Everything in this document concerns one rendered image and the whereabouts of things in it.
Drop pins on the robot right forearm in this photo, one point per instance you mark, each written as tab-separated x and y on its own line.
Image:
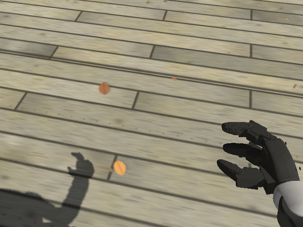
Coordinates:
288	199

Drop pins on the right robot hand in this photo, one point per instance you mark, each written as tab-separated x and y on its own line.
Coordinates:
275	162

